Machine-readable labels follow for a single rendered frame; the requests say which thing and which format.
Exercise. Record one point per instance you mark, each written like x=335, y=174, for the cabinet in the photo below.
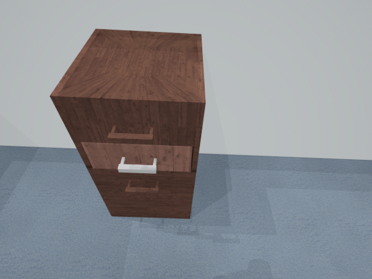
x=137, y=82

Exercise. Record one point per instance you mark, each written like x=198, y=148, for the drawer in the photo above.
x=109, y=155

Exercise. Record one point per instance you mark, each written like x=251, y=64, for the handle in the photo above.
x=142, y=191
x=137, y=168
x=130, y=138

